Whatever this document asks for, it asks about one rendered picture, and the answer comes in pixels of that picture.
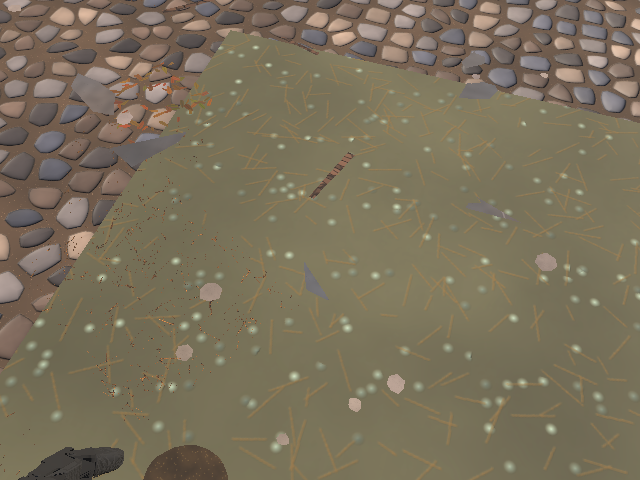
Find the robot left hand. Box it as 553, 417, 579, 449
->
18, 447, 124, 480

